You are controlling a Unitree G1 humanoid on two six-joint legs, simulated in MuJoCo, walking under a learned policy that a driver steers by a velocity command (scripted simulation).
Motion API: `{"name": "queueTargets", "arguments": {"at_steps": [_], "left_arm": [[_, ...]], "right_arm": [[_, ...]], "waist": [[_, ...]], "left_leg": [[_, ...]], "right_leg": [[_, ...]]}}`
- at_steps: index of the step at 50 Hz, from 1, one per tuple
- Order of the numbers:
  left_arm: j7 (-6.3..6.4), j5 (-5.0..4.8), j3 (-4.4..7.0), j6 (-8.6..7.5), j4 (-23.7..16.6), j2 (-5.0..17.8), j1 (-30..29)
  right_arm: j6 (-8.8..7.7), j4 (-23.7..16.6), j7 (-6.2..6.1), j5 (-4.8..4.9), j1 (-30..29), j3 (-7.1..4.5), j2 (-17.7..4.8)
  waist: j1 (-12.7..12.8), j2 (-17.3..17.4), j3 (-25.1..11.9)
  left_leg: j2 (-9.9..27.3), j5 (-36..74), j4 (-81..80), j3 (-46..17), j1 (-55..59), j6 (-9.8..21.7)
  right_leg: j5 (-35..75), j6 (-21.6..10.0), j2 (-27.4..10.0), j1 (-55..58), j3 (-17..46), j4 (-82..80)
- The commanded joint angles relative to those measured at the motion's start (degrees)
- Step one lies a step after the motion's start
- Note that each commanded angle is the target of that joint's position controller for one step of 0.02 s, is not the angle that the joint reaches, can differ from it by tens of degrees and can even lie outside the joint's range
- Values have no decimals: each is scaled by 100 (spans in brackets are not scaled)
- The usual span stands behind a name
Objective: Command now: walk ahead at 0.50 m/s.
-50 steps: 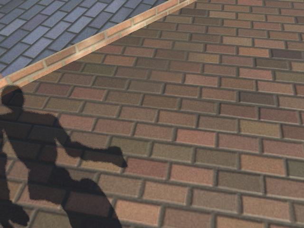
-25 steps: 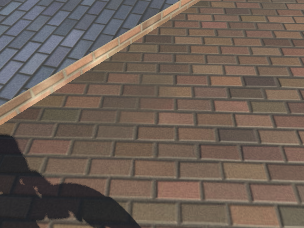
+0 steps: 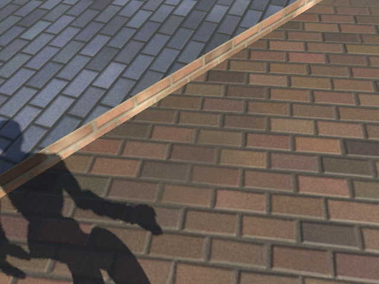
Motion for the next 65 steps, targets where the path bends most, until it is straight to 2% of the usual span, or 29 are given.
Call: {"name": "queueTargets", "arguments": {"at_steps": [1, 8, 10, 12, 13, 14, 15, 16, 17, 18, 20, 22, 24, 30, 36, 39, 41, 42, 43, 44, 45, 46, 47, 48, 52, 56, 60, 63, 65], "left_arm": [[91, -46, 166, -46, -291, 935, -58], [143, -118, 226, 115, -15, 1030, 489], [159, -129, 269, 164, -25, 1110, 382], [160, -124, 272, 219, -96, 1130, 125], [153, -79, 187, 228, -173, 931, 149], [116, -34, 18, 150, -287, 353, 698], [89, -115, -36, 8, -203, 260, 766], [72, -294, 131, -76, -304, 848, 311], [88, -339, 156, -99, -423, 935, -87], [131, -289, 178, -67, -452, 867, -278], [159, -233, 233, 126, -366, 666, -57], [154, -233, 227, 264, -368, 451, 11], [167, -207, 262, 321, -498, 475, -255], [-2, -125, 229, 252, -883, 362, -1206], [-230, -140, 137, 258, -1485, 267, -2100], [-300, -164, 268, 288, -1613, 549, -1697], [-229, -196, 568, 298, -1314, 1101, -211], [-81, -170, 748, 359, -1157, 1659, 522], [-71, -170, 766, 301, -1338, 2048, 169], [-96, -94, 603, 258, -1349, 1547, 419], [-90, -71, 517, 195, -1341, 1214, 217], [-108, -106, 453, 146, -1412, 1003, -219], [-92, -113, 383, 129, -1510, 791, -590], [-60, -68, 343, 128, -1611, 738, -766], [84, -83, 417, 106, -1632, 1103, -574], [147, -107, 383, 139, -1509, 1028, -215], [149, -66, 335, 161, -1287, 979, 98], [187, -5, 318, 214, -1228, 1007, 10], [215, 0, 300, 234, -1288, 1018, -249]], "right_arm": [[-61, -343, 37, 3, -330, -16, -164], [-162, -727, 259, 75, -1292, 62, -180], [-191, -724, 308, 79, -1105, 22, -324], [-204, -434, 285, 53, -60, -152, -633], [-204, -147, 231, 9, 981, -292, -949], [-181, -17, 181, -123, 1743, -425, -1504], [-165, 2, 195, -67, 1817, -321, -1231], [-187, -32, 188, -23, 1436, -207, -885], [-201, -131, 170, -27, 985, -141, -671], [-227, -153, 188, -63, 584, -87, -489], [-283, -120, 210, -143, 239, -22, -239], [-325, -18, 188, -159, 302, -56, -317], [-340, 56, 120, -185, 396, -97, -448], [-266, 138, -58, -148, 642, -119, -608], [-23, 297, -102, -33, 1182, -197, -785], [91, 169, -152, 25, 936, -268, -1037], [145, 72, -165, 65, 696, -270, -1111], [69, -68, -148, -63, 774, -182, -867], [-156, -383, -38, -118, 1170, 50, -81], [-434, -522, 76, 115, 506, -30, -573], [-537, -654, 119, 274, 119, -53, -668], [-555, -600, 88, 187, 116, -50, -619], [-496, -532, 44, 30, 135, -116, -709], [-405, -517, 47, -16, 262, -149, -731], [-201, -716, 12, -141, -15, -103, -476], [-228, -873, 87, -108, -759, 19, -257], [-307, -1000, 199, -85, -1113, 28, -386], [-369, -940, 295, -106, -826, -20, -559], [-391, -664, 307, -156, 99, -127, -808]], "waist": [[-85, -609, 249], [138, -615, 566], [-48, -705, 426], [-651, -752, -216], [-1045, -535, -925], [-954, 651, -1808], [-964, 1277, -2319], [-961, 809, -1513], [-815, 493, -895], [-620, 164, -482], [-293, 378, -170], [-197, 296, -18], [-198, 147, 137], [-441, -6, 385], [-706, -71, 650], [-290, 283, 174], [556, 239, -626], [726, -591, -1133], [6, -1772, -1696], [434, -1022, -1963], [381, -791, -1224], [45, -200, -679], [-154, -165, -458], [-324, -236, -346], [-389, -329, -110], [-3, -622, -17], [203, -773, 114], [22, -869, -119], [-503, -753, -607]], "left_leg": [[-50, 823, -918, 74, -87, -61], [-291, 535, -2043, 193, -122, 138], [-410, 134, -2177, 266, 315, 289], [-781, 11, -2311, 582, 1887, 517], [-467, 145, -2120, 232, 3587, 752], [1048, -517, -2299, -2094, 5865, 1482], [1632, -1058, -3224, -3907, 6292, 1819], [1457, -1310, -3315, -3201, 5632, 1503], [1266, -1071, -3420, -2284, 4782, 1253], [1035, -826, -3674, -1671, 3945, 1100], [704, -481, -4073, -825, 3064, 914], [643, -54, -4302, -338, 2796, 970], [637, 281, -4407, 28, 2865, 982], [526, 742, -4518, 957, 3319, 787], [907, 1812, -3950, 1349, 4605, 747], [912, 4524, -2850, 1591, 4732, 575], [621, 4664, -767, 1728, 4061, 308], [286, 2118, 1087, 1712, 2502, 44], [-1105, -2829, 3123, 804, 60, -293], [-902, -2784, 3381, -338, -594, -104], [-615, -2341, 3086, -308, -876, 68], [-334, -1921, 2441, -287, -594, 94], [-160, -1719, 1911, -250, -170, 43], [-74, -1567, 1686, -262, 202, -22], [-143, -856, 433, -29, 364, -394], [-409, 858, -1364, 143, 797, -391], [-572, 1306, -2085, 212, 790, -133], [-707, 777, -2278, 248, 1004, 199], [-857, 1500, -2605, 364, 2216, 466]], "right_leg": [[1035, -729, -1456, -38, 810, -738], [1217, -656, -1843, 969, 737, -346], [1824, -556, -1934, 1154, 730, -27], [3521, -365, -1660, 1001, 467, 1186], [3098, -186, -1338, 128, 310, 2536], [746, 201, -486, -2126, 38, 4830], [-2402, 246, -17, -3106, 840, 5987], [-2225, 143, -362, -3629, 1193, 6455], [-1713, 74, -694, -3678, 1012, 6328], [-1234, 79, -931, -3431, 932, 5934], [-723, 78, -1173, -2807, 984, 5479], [-452, 114, -1200, -2785, 977, 5337], [36, 167, -1181, -3184, 1077, 5006], [1458, 234, -1030, -3419, 676, 3248], [736, 27, -876, -3825, 118, 2428], [-106, -274, -352, -2718, -397, 2405], [151, -658, 73, -565, -393, 1825], [190, -1019, -848, 1145, 1132, 1682], [-373, -2256, -2234, 2832, 4629, 846], [-540, -2126, -2294, 2952, 4925, 294], [-230, -1829, -2093, 2379, 3965, 337], [331, -1577, -1798, 1407, 3208, 322], [793, -1406, -1568, 680, 2682, 258], [1036, -1372, -1439, 169, 2466, 123], [1681, -1348, -1218, -631, 1918, -127], [1258, -928, -847, -791, 1346, -74], [1768, -739, -1095, -164, 1385, 330], [2773, -527, -1304, 460, 1397, 991], [3671, -211, -933, 453, 1072, 2161]]}}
